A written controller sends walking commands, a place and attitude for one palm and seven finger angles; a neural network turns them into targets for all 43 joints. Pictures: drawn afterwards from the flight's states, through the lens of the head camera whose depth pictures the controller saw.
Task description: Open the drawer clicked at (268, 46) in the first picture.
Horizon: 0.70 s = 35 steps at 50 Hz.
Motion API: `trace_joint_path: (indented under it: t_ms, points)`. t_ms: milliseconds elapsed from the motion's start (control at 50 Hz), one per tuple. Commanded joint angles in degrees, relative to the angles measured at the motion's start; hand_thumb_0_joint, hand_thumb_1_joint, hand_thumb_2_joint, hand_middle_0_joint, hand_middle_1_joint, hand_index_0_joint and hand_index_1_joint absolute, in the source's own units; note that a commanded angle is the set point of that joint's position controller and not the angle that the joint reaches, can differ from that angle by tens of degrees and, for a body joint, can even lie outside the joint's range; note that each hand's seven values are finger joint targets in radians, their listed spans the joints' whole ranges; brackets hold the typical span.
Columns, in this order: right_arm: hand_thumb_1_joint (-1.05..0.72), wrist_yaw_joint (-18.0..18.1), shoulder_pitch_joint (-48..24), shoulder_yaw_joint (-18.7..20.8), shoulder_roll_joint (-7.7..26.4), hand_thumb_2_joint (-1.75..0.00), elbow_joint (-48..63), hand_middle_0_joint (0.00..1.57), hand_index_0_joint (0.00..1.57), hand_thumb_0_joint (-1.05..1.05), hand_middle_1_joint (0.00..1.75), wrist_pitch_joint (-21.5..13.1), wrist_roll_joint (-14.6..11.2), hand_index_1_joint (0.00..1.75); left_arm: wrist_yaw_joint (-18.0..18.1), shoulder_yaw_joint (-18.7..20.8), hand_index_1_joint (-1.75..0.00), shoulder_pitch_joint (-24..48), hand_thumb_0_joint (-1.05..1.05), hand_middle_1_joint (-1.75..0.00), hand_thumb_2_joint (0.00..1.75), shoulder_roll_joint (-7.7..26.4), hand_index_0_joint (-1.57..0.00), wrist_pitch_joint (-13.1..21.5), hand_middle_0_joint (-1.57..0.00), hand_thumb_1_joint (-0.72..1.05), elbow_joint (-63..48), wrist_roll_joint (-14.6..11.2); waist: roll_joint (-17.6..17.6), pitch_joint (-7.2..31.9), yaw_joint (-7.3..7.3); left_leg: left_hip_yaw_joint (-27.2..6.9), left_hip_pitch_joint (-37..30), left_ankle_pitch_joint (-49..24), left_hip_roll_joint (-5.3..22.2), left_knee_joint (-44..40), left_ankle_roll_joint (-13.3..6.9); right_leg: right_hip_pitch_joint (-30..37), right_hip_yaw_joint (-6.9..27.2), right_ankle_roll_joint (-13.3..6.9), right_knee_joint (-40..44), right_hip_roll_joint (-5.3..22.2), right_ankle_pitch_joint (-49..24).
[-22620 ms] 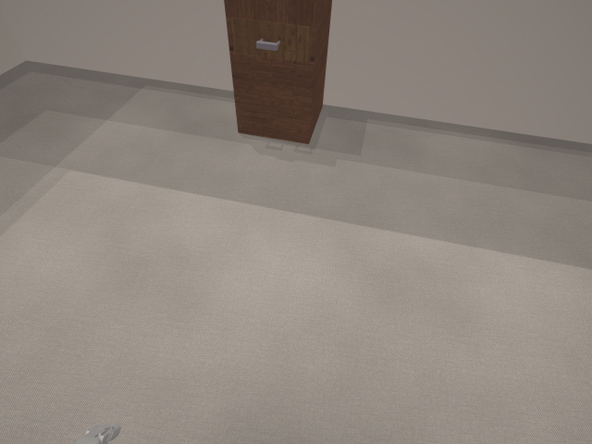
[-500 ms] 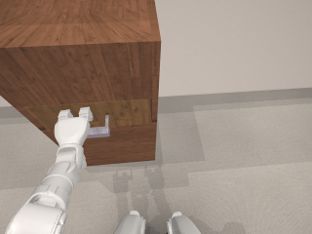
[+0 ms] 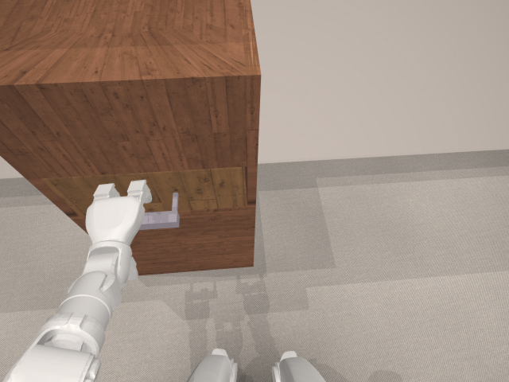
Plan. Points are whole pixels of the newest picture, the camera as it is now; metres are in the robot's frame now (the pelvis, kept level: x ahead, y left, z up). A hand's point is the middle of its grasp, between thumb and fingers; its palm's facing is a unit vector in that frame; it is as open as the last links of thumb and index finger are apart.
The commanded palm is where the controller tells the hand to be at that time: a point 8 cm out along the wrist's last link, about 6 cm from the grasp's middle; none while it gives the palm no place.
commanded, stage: re-aim the fingers above the handle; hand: left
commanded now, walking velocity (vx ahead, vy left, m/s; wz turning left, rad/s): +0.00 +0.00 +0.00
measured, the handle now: (154, 209) +0.45 +0.22 -0.12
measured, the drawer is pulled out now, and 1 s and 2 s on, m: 0.00 0.00 0.00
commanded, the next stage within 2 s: lower the fingers behind the handle in 0.34 s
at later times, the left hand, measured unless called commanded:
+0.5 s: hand (132, 230) +0.38 +0.23 -0.06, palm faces -0.08 -0.04 -1.00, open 13.8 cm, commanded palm +0.37 +0.22 -0.01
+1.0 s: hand (143, 229) +0.39 +0.22 -0.10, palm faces -0.06 -0.03 -1.00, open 13.8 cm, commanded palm +0.37 +0.21 -0.05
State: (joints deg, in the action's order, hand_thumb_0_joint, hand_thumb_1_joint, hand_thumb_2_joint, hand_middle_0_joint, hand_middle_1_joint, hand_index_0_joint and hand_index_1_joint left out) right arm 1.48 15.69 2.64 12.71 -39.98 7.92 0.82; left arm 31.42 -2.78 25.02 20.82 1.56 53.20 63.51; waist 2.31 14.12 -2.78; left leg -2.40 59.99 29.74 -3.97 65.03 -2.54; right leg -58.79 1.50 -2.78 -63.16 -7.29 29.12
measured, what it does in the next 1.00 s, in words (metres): stands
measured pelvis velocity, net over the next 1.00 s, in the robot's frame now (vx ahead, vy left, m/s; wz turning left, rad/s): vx -0.02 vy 0.00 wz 0.00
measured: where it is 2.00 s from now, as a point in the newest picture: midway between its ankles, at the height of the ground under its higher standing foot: outside the picture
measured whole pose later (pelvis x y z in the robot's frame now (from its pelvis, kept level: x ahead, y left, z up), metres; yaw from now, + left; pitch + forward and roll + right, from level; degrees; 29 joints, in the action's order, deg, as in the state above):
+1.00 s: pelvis -0.02 +0.00 -0.03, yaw +0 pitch +28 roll -2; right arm 0.0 14.0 2.5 12.5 -41.6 6.6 2.0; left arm 35.1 -3.1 32.7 20.0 0.8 59.5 65.3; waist 2.5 14.8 -4.1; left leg -2.6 69.7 31.3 -4.0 73.0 -2.6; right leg -68.1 0.1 -2.6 -70.5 -7.4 30.6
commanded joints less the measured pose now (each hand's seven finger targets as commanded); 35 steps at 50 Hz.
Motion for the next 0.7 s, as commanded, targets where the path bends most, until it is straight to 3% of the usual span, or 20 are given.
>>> trace_joint_path:
  t_ms: [0,80,160,220,260,280,300,340,380,420,500,520,560,640,660,680]
  points:
    - [-0.9,0.3,2.7,3.8,8.2,-0.9,3.6,0.2,0.2,0.0,0.3,-2.2,0.6,0.3,3.8,-0.8,-1.2,22.4,0.0,-1.2,0.3,5.3,-0.3,4.4,-0.3,-0.5,-12.3,1.4,2.8,18.9,-2.69,-0.8,-18.8,-21.5,2.3,-4.1,0.1,4.9,-0.7,-0.4,7.1,2.8,-18.9]
    - [-0.9,-0.5,2.5,3.8,8.7,-0.9,3.4,0.2,0.2,0.0,0.3,-1.4,1.2,0.3,6.8,3.6,-1.2,21.6,0.0,-1.2,0.3,9.1,-0.3,2.8,-0.3,-0.5,-9.7,2.1,2.6,21.2,-1.15,-0.8,-17.4,-21.9,2.0,-3.6,0.4,4.7,-1.1,-0.6,5.7,2.6,-18.3]
    - [-0.9,-1.1,1.9,3.1,9.2,-0.9,3.8,0.2,0.2,0.0,0.3,-0.6,1.6,0.3,8.8,6.8,-1.2,21.9,0.0,-1.2,0.3,12.8,-0.3,-1.1,-0.3,-0.5,-6.9,2.2,3.1,21.5,0.24,-0.2,-14.5,-20.7,1.5,-3.9,0.5,7.0,-1.0,-0.6,5.0,2.6,-18.1]
    - [-0.9,-1.1,1.3,3.1,9.1,-0.9,4.7,0.2,0.2,0.0,0.3,-0.3,1.2,0.3,8.4,5.1,-1.2,22.4,0.0,-1.2,0.3,11.4,-0.3,-3.2,-0.3,-0.5,-7.6,2.5,3.1,24.5,-0.01,0.0,-17.0,-21.7,1.9,-4.4,0.6,8.2,-1.0,-0.3,5.6,2.6,-19.3]
    - [-0.9,-1.1,1.7,3.1,9.2,-0.9,5.0,0.2,0.2,0.0,0.3,-0.5,0.9,0.3,6.7,4.3,-1.2,21.3,0.0,-1.2,0.3,10.4,-0.3,-4.1,-0.3,-0.5,-7.1,0.9,1.9,24.8,-0.32,0.0,-17.6,-21.6,1.9,-5.1,0.4,10.4,-1.0,-0.2,6.4,2.5,-20.1]
    - [-0.9,-0.9,1.6,3.1,9.1,-0.9,5.1,0.2,0.2,0.0,0.3,-0.4,0.6,0.3,5.7,3.2,-1.2,20.2,0.0,-1.2,0.3,9.5,-0.3,-4.3,-0.3,-0.5,-6.3,0.6,0.4,24.4,-0.45,0.1,-17.3,-20.7,1.9,-5.4,0.3,10.7,-0.9,0.1,6.9,2.6,-19.6]
    - [-0.9,-0.6,1.9,3.2,9.2,-0.9,5.0,0.2,0.2,0.0,0.3,-0.7,0.5,0.3,4.8,1.8,-1.2,22.0,0.0,-1.2,0.3,8.4,-0.3,-4.2,-0.3,-0.5,-6.6,-0.1,-1.1,22.9,-1.81,0.1,-17.0,-19.5,2.0,-5.5,0.0,10.8,-0.7,0.3,7.8,2.6,-19.3]
    - [-0.9,-0.1,2.1,3.1,9.1,-0.9,4.9,0.2,0.2,0.0,0.3,-1.2,0.2,0.3,3.3,0.7,-1.2,22.6,0.0,-1.2,0.3,7.8,-0.3,-3.2,-0.3,-0.5,-6.9,-0.7,-2.1,21.2,-2.38,0.0,-16.2,-17.9,2.0,-5.8,-0.3,10.9,-0.4,0.4,8.6,2.7,-18.3]
    - [-0.9,0.3,1.8,3.1,8.9,-0.9,4.6,0.2,0.2,0.0,0.3,-1.5,0.1,0.3,2.1,-1.4,-1.2,24.7,0.0,-1.2,0.3,5.9,-0.3,-1.4,-0.3,-0.5,-7.6,-0.6,-1.3,19.9,-3.17,-0.5,-16.9,-16.6,2.2,-5.9,-0.2,7.8,-0.6,0.3,8.7,2.8,-15.9]
    - [-0.9,0.5,2.2,3.1,8.9,-0.9,4.2,0.2,0.2,0.0,0.3,-1.9,0.2,0.3,2.0,-1.7,-1.2,26.7,0.0,-1.2,0.3,6.1,-0.3,0.7,-0.3,-0.5,-8.0,0.2,0.0,17.8,-3.39,-1.1,-16.7,-15.6,2.3,-5.8,-0.2,5.0,-0.9,-0.1,8.5,2.8,-13.4]
    - [-0.9,-0.1,2.6,3.3,8.9,-0.9,3.6,0.2,0.2,0.0,0.3,-1.9,0.9,0.3,4.1,0.1,-1.2,25.2,0.0,-1.2,0.3,6.4,-0.3,3.0,-0.3,-0.5,-6.0,2.2,3.2,17.6,-2.09,-2.0,-16.9,-16.8,2.5,-4.2,0.5,-0.7,-2.0,-0.9,5.8,2.5,-11.6]
    - [-0.9,-0.4,2.4,3.2,8.9,-0.9,3.5,0.2,0.2,0.0,0.3,-1.7,1.0,0.3,5.0,1.9,-1.2,24.2,0.0,-1.2,0.3,8.2,-0.3,3.1,-0.3,-0.5,-5.7,2.7,3.5,18.5,-1.23,-2.0,-16.1,-17.3,2.5,-3.8,0.7,-0.8,-2.0,-1.1,5.0,2.5,-11.6]
    - [-0.9,-1.1,2.2,3.3,9.0,-0.9,3.8,0.2,0.2,0.0,0.3,-1.3,1.6,0.3,6.9,3.6,-1.2,22.6,0.0,-1.2,0.3,8.4,-0.3,2.2,-0.3,-0.5,-5.3,2.9,4.6,20.6,-0.12,-2.2,-16.2,-19.2,2.4,-3.2,1.2,-0.9,-2.4,-1.3,3.4,2.3,-12.3]
    - [-0.9,-2.0,2.2,3.6,9.1,-0.9,3.8,0.2,0.2,0.0,0.3,-0.8,2.1,0.3,10.1,4.7,-1.2,22.6,0.0,-1.2,0.3,8.3,-0.3,-0.9,-0.3,-0.5,-4.5,3.2,2.9,23.4,-0.24,-1.3,-14.8,-20.4,2.6,-1.8,1.1,0.5,-2.2,-0.9,2.3,2.2,-14.6]
    - [-0.9,-2.1,2.2,3.4,9.4,-0.9,4.0,0.2,0.2,0.0,0.3,-0.8,2.1,0.3,10.2,6.0,-1.2,22.7,0.0,-1.2,0.3,9.7,-0.3,-1.6,-0.3,-0.5,-5.0,3.0,2.6,24.9,0.3,-1.9,-14.8,-20.9,2.6,-1.8,1.3,1.0,-2.3,-0.9,1.4,2.2,-14.8]
    - [-0.9,-2.1,2.0,3.5,9.3,-0.9,4.1,0.2,0.2,0.0,0.3,-0.7,1.9,0.3,10.3,4.4,-1.2,23.0,0.0,-1.2,0.3,8.1,-0.3,-2.5,-0.3,-0.5,-4.3,3.1,1.6,24.6,-0.48,-1.5,-14.3,-20.0,2.6,-1.7,1.1,1.4,-2.1,-0.6,1.9,2.2,-14.8]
